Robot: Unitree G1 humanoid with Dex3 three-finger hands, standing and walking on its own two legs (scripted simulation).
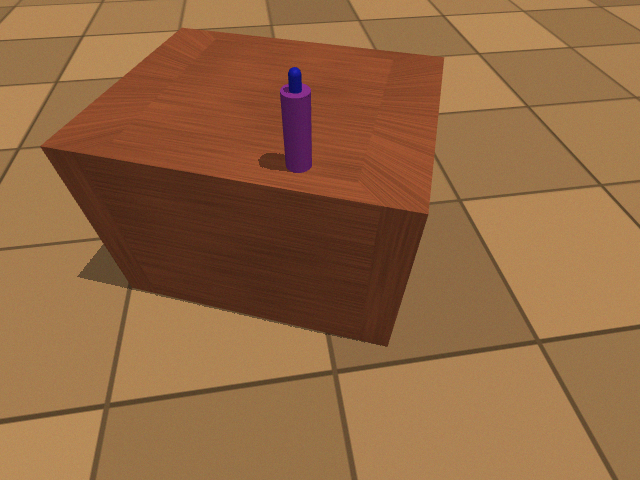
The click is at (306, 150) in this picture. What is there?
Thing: necked bottle
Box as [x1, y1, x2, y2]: [280, 67, 311, 172]
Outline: 292,67 288,72 289,83 282,86 280,89 286,167 289,170 294,172 302,172 307,170 311,166 310,89 307,85 301,82 300,71 296,67
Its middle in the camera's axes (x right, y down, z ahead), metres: -0.05 -0.27 +0.86
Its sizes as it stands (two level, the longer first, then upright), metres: 0.064 0.064 0.240
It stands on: a support 0.65 m high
